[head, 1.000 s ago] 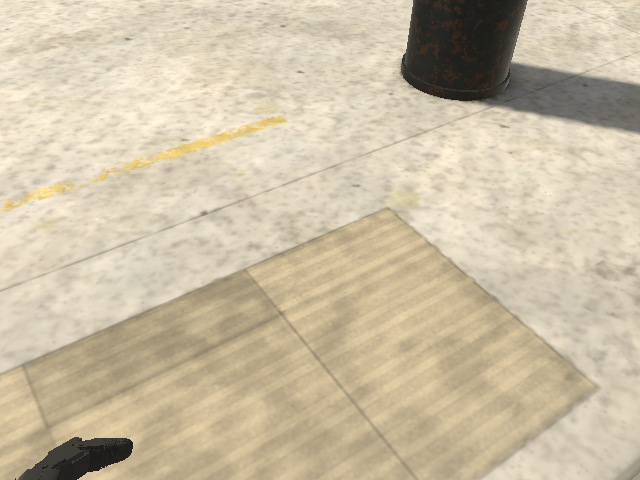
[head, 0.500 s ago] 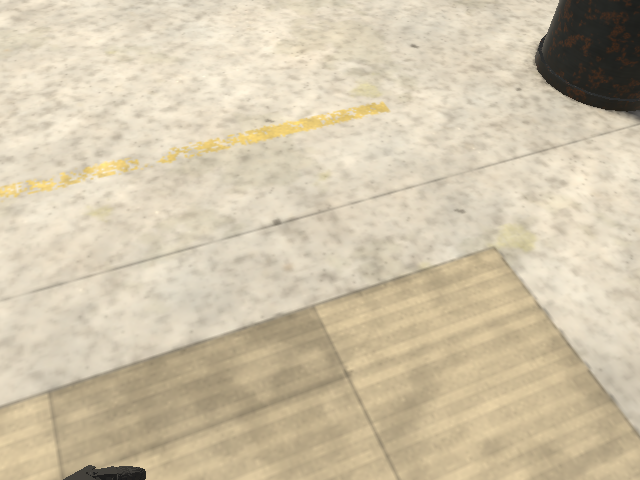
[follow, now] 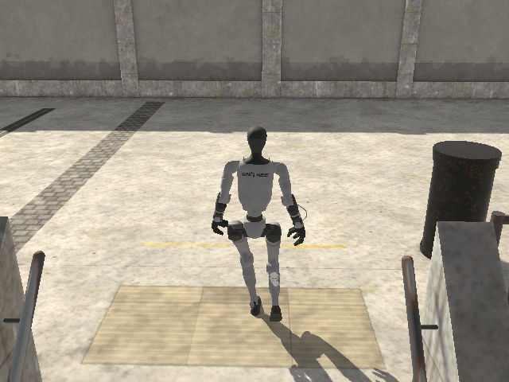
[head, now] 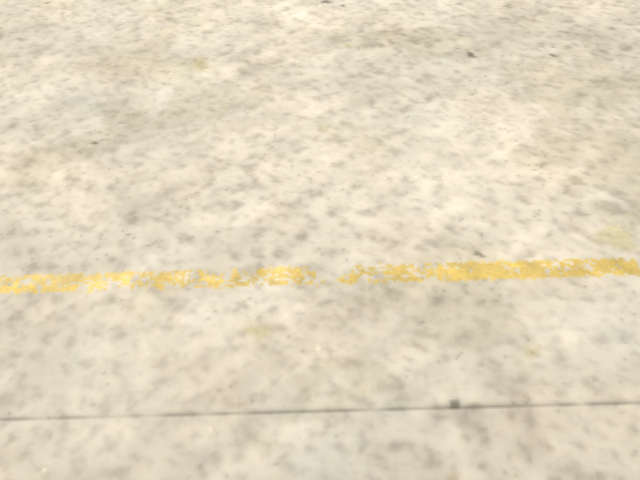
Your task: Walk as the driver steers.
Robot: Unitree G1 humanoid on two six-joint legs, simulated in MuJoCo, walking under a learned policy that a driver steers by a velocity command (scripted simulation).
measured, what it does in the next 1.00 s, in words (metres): walks ahead: right foot, then left foot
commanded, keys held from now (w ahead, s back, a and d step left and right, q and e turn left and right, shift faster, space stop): w+q+shift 0.14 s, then q+shift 0.32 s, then e+shift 0.54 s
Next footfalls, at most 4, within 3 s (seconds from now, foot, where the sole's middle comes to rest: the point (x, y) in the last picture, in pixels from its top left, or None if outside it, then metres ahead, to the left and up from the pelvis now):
0.32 right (401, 438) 0.55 -0.13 -0.73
0.70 left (283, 477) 0.49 0.11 -0.73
1.06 right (408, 470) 0.49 -0.14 -0.73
1.58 left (321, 443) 0.55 0.03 -0.73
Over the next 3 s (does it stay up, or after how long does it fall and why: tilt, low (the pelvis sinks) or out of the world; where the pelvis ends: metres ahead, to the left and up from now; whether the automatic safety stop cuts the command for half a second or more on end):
stays up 1.14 0.26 0.01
